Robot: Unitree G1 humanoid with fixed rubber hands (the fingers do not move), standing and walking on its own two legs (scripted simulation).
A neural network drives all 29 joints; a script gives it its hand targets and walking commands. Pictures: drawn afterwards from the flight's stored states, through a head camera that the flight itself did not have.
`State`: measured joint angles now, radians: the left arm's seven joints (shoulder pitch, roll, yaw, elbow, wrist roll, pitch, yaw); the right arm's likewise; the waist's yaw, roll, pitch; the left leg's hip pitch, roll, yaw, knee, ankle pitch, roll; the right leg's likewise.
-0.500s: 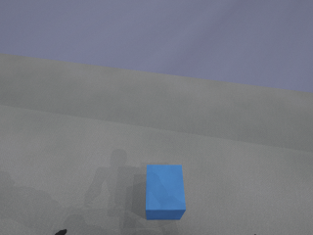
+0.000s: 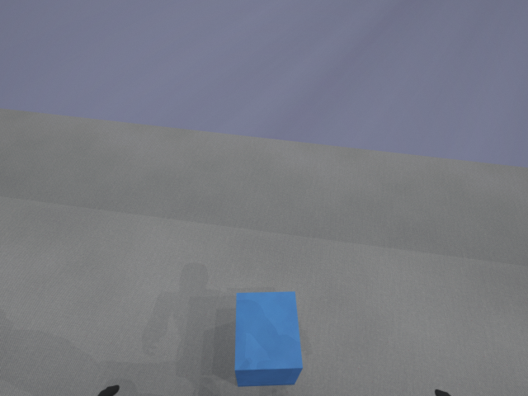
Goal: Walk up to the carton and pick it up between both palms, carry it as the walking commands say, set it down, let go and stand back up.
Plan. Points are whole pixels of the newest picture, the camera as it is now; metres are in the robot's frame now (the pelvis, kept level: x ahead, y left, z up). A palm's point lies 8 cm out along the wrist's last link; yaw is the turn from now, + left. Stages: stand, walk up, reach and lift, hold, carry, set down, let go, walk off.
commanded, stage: walk up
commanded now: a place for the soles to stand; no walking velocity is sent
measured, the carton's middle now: (266, 339) +0.39 -0.01 -0.66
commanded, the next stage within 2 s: reach and lift in 1.48 s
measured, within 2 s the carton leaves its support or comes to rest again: neither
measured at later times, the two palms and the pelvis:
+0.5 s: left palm out of the picture +0.07 +0.26 -0.13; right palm out of the picture +0.07 -0.31 -0.11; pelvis +0.00 -0.02 +0.00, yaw +0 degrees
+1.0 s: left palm out of the picture +0.06 +0.23 -0.13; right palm out of the picture +0.04 -0.34 -0.12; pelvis -0.01 -0.05 +0.00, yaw +0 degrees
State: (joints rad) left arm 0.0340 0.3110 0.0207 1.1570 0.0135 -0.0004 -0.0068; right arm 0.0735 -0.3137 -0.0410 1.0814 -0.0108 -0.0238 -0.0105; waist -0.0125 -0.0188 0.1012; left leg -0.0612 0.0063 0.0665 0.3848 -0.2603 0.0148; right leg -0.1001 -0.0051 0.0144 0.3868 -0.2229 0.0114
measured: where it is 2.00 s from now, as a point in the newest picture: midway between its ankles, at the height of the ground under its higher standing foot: outside the picture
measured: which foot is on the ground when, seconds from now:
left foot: down 0.00-1.00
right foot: down 0.00-1.00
